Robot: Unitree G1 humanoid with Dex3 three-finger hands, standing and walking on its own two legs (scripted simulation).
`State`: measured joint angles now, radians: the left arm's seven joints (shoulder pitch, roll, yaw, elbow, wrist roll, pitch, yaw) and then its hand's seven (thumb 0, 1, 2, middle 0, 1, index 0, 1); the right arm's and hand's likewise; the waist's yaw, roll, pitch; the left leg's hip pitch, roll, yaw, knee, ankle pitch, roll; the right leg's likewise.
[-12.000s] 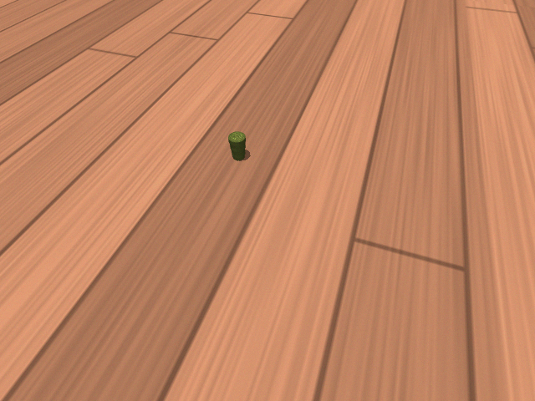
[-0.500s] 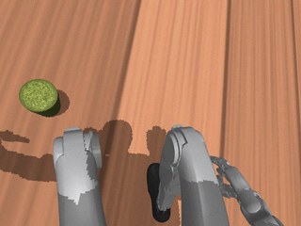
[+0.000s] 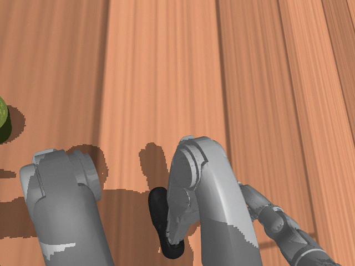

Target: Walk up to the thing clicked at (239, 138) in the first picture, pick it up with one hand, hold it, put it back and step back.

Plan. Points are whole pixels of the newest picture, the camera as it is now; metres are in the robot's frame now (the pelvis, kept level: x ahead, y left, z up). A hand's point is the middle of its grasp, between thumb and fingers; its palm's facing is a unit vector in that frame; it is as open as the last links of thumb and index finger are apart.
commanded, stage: close in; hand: left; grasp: from the side
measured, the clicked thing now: out of the picture +0.41 +0.32 -0.21
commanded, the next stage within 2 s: rest palm in 0.34 s
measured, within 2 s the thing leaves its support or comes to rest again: leaves its support in 1.76 s
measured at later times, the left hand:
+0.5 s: hand out of the picture +0.37 +0.32 -0.17, palm faces +0.38 -0.92 +0.02, open 17.5 cm
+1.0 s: hand out of the picture +0.38 +0.32 -0.18, palm faces +0.42 -0.91 +0.00, open 11.7 cm
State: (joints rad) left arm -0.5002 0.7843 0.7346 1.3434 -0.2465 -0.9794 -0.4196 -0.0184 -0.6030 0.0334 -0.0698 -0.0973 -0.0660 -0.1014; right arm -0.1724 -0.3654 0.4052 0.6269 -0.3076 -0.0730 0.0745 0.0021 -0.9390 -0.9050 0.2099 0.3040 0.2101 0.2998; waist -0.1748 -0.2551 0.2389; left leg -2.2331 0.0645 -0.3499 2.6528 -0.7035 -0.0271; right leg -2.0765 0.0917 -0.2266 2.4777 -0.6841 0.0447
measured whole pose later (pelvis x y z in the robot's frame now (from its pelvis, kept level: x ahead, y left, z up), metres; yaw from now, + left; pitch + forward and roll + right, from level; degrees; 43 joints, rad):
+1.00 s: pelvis -0.01 +0.01 +0.00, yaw -2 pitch +11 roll -17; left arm -0.53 0.79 0.54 1.39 -0.19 -1.12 -0.08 -0.01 -0.01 0.48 -0.50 -0.49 -0.43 -0.50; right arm -0.21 -0.36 0.50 0.57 -0.36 0.01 0.14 0.00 -0.88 -0.89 0.21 0.30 0.21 0.30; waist -0.20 -0.28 0.30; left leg -2.23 0.06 -0.40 2.69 -0.71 -0.01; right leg -2.05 0.11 -0.26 2.46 -0.67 0.07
